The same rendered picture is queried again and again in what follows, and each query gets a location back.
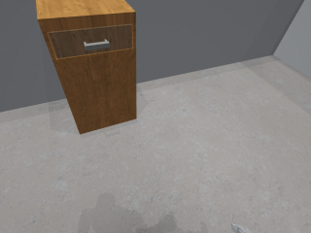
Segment robot right hand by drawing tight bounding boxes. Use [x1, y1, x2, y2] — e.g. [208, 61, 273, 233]
[231, 223, 252, 233]

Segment cabinet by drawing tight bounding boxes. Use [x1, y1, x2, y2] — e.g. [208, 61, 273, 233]
[36, 0, 137, 135]

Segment handle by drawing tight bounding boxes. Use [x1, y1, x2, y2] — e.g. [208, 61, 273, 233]
[84, 39, 110, 50]

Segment drawer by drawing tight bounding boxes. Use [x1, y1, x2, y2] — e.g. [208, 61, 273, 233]
[48, 23, 132, 59]

